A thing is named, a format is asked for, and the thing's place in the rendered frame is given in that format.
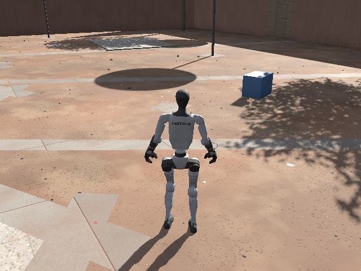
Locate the robot right hand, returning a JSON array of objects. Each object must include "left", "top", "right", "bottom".
[{"left": 204, "top": 152, "right": 217, "bottom": 164}]

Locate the left robot forearm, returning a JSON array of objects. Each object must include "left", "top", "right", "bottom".
[{"left": 147, "top": 135, "right": 158, "bottom": 154}]

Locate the right robot forearm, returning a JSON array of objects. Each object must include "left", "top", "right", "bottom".
[{"left": 205, "top": 137, "right": 215, "bottom": 155}]

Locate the robot left upper arm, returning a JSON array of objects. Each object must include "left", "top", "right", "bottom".
[{"left": 153, "top": 113, "right": 170, "bottom": 143}]

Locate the robot right thigh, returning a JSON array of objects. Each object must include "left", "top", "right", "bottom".
[{"left": 188, "top": 158, "right": 200, "bottom": 198}]

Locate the robot thigh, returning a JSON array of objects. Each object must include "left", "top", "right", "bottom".
[
  {"left": 188, "top": 158, "right": 200, "bottom": 198},
  {"left": 161, "top": 157, "right": 176, "bottom": 193}
]

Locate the robot right upper arm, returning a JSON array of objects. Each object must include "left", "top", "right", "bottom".
[{"left": 193, "top": 114, "right": 210, "bottom": 146}]

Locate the robot left hand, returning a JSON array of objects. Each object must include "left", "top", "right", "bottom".
[{"left": 144, "top": 151, "right": 157, "bottom": 163}]

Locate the robot left thigh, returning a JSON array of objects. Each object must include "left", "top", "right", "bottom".
[{"left": 161, "top": 157, "right": 176, "bottom": 193}]

